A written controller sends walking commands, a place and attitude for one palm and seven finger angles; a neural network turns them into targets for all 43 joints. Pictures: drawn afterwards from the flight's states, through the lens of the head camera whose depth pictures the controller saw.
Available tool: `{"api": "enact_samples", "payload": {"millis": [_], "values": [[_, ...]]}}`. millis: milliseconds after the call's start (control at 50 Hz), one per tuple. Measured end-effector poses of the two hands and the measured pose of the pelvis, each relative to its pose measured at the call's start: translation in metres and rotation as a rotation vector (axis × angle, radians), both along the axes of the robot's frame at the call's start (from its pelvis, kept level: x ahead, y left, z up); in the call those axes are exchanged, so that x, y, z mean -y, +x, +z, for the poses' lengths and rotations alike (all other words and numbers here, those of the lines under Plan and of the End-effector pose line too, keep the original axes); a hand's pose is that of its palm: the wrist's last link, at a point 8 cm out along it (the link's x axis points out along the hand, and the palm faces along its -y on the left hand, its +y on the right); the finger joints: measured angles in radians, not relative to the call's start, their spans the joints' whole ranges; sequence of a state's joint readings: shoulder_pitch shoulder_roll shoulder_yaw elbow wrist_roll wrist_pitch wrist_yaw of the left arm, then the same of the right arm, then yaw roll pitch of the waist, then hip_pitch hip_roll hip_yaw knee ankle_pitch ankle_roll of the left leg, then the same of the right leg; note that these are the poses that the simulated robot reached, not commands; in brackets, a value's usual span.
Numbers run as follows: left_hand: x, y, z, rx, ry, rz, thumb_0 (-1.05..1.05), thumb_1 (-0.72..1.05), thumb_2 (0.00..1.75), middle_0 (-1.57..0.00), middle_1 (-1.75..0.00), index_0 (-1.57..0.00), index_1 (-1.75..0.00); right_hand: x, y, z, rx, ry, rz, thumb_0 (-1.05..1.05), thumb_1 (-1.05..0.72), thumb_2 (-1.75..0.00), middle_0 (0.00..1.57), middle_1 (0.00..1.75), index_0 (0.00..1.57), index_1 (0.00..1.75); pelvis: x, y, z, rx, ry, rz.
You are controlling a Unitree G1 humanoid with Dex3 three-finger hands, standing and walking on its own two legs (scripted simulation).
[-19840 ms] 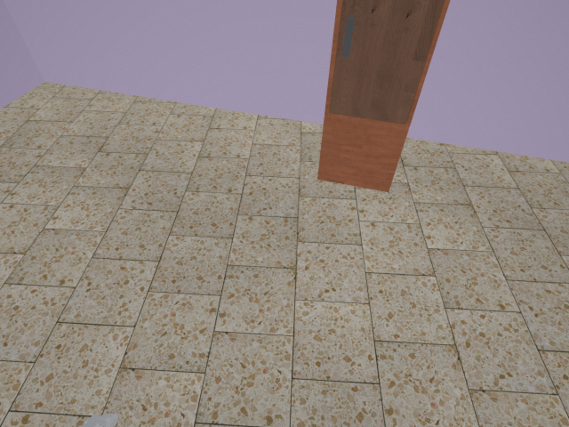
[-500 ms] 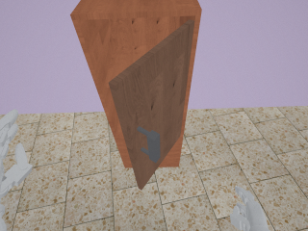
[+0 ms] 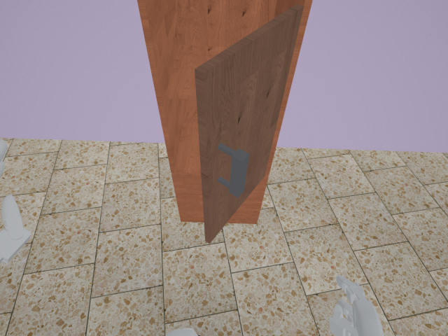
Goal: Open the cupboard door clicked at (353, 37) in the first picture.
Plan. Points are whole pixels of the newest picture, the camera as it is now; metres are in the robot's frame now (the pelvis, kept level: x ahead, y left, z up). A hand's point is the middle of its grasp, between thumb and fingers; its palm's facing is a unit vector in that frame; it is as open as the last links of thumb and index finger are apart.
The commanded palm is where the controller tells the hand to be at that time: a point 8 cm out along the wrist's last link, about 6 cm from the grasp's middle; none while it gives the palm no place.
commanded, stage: step back with the hand held close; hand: left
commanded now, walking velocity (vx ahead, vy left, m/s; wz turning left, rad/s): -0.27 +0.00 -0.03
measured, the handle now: (230, 170) +0.45 +0.02 +0.01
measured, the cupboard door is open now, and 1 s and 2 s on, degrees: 55 55 55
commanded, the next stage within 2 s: stop stepping back and stand still in 0.44 s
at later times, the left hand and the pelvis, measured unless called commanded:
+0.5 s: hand out of the picture +0.12 +0.24 +0.18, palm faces +0.35 -0.84 -0.40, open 7.4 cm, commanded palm +0.06 +0.28 +0.19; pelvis -0.10 +0.00 +0.01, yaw -4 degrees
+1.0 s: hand out of the picture +0.03 +0.18 +0.16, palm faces +0.31 -0.84 -0.44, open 7.4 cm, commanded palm -0.04 +0.24 +0.19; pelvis -0.20 -0.04 +0.00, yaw -5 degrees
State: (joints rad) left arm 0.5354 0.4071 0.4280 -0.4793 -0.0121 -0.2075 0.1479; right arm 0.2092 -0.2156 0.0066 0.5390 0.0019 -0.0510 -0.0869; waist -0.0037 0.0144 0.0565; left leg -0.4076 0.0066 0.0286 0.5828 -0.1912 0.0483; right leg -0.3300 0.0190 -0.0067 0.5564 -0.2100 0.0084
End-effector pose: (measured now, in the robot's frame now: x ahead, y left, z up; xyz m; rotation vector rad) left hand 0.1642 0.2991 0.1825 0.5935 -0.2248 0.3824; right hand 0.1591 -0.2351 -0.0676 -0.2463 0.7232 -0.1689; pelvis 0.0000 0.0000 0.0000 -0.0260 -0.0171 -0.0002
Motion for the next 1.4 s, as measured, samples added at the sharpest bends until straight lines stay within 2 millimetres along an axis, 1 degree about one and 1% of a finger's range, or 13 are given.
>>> {"api": "enact_samples", "payload": {"millis": [120, 220, 360, 460, 540, 640, 740, 860, 960, 1060, 1160, 1280, 1400], "values": [[0.002, -0.033, -0.002, 0.037, -0.040, 0.018, 0.02, 0.89, 0.89, -0.21, -0.30, -0.21, -0.31, -0.001, -0.026, -0.008, -0.042, -0.013, 0.029, 0.01, -0.90, -0.90, 0.20, 0.30, 0.20, 0.30, -0.002, -0.021, -0.002, -0.003, 0.000, 0.000], [-0.007, -0.041, 0.000, 0.100, -0.047, -0.028, 0.01, 0.89, 0.89, -0.21, -0.30, -0.22, -0.31, -0.005, -0.048, -0.007, -0.059, -0.059, 0.010, 0.01, -0.90, -0.90, 0.20, 0.30, 0.20, 0.30, -0.011, -0.041, -0.005, -0.006, -0.017, 0.014], [-0.019, -0.058, 0.013, 0.090, -0.016, -0.017, 0.02, 0.89, 0.89, -0.21, -0.30, -0.21, -0.31, -0.019, -0.076, 0.006, -0.030, -0.006, 0.001, 0.01, -0.90, -0.90, 0.20, 0.30, 0.20, 0.30, -0.009, -0.066, 0.008, -0.056, -0.049, -0.023], [0.006, -0.073, 0.012, 0.085, -0.079, -0.081, 0.02, 0.89, 0.89, -0.20, -0.30, -0.21, -0.30, -0.017, -0.090, 0.011, 0.000, 0.001, 0.025, 0.01, -0.90, -0.90, 0.20, 0.30, 0.20, 0.30, -0.001, -0.089, 0.010, -0.109, -0.036, -0.061], [0.032, -0.085, 0.011, 0.080, -0.052, -0.159, 0.02, 0.89, 0.89, -0.21, -0.30, -0.21, -0.30, -0.005, -0.107, 0.005, 0.029, 0.013, 0.036, 0.01, -0.90, -0.90, 0.20, 0.30, 0.20, 0.30, 0.012, -0.121, 0.003, -0.130, -0.011, -0.082], [0.059, -0.115, 0.019, 0.065, 0.041, -0.238, 0.02, 0.89, 0.89, -0.21, -0.30, -0.21, -0.31, 0.022, -0.149, -0.010, 0.002, 0.039, -0.016, 0.01, -0.90, -0.90, 0.20, 0.30, 0.20, 0.30, 0.026, -0.156, -0.005, -0.089, 0.006, -0.098], [0.053, -0.143, 0.029, 0.052, 0.091, -0.173, 0.01, 0.88, 0.89, -0.21, -0.30, -0.22, -0.31, 0.048, -0.198, -0.009, -0.051, 0.024, -0.110, 0.01, -0.90, -0.90, 0.20, 0.30, 0.20, 0.30, 0.034, -0.150, 0.000, -0.068, 0.056, -0.125], [0.038, -0.145, 0.006, 0.083, -0.066, -0.052, 0.01, 0.88, 0.89, -0.21, -0.30, -0.22, -0.31, 0.071, -0.233, -0.017, -0.051, -0.011, -0.173, 0.01, -0.90, -0.90, 0.20, 0.30, 0.20, 0.30, 0.030, -0.164, -0.003, -0.012, 0.057, -0.108], [0.062, -0.156, -0.008, 0.022, -0.086, -0.097, 0.02, 0.89, 0.89, -0.20, -0.30, -0.21, -0.30, 0.072, -0.254, -0.012, 0.018, 0.012, -0.174, 0.01, -0.90, -0.90, 0.20, 0.30, 0.20, 0.30, 0.040, -0.194, -0.005, 0.007, 0.074, -0.113], [0.086, -0.190, 0.007, 0.012, -0.040, -0.169, 0.02, 0.89, 0.89, -0.21, -0.30, -0.21, -0.31, 0.068, -0.274, -0.012, -0.033, 0.041, -0.155, 0.01, -0.90, -0.90, 0.20, 0.30, 0.20, 0.30, 0.048, -0.209, 0.004, -0.007, 0.057, -0.102], [0.072, -0.203, 0.023, 0.039, 0.026, -0.105, 0.01, 0.88, 0.89, -0.21, -0.30, -0.22, -0.31, 0.066, -0.284, -0.013, -0.083, 0.041, -0.150, 0.01, -0.90, -0.90, 0.20, 0.30, 0.20, 0.30, 0.050, -0.210, 0.012, -0.026, 0.063, -0.105], [0.047, -0.198, 0.002, 0.010, -0.057, -0.003, 0.01, 0.89, 0.89, -0.21, -0.30, -0.21, -0.31, 0.059, -0.273, -0.019, -0.083, 0.025, -0.112, 0.01, -0.90, -0.90, 0.20, 0.30, 0.20, 0.30, 0.039, -0.219, 0.008, -0.018, 0.034, -0.083], [0.058, -0.205, -0.007, -0.038, -0.095, -0.095, 0.02, 0.89, 0.89, -0.21, -0.30, -0.21, -0.30, 0.045, -0.258, 0.006, 0.020, 0.019, -0.087, 0.01, -0.90, -0.90, 0.20, 0.30, 0.20, 0.30, 0.031, -0.234, 0.011, -0.002, 0.033, -0.105]]}}
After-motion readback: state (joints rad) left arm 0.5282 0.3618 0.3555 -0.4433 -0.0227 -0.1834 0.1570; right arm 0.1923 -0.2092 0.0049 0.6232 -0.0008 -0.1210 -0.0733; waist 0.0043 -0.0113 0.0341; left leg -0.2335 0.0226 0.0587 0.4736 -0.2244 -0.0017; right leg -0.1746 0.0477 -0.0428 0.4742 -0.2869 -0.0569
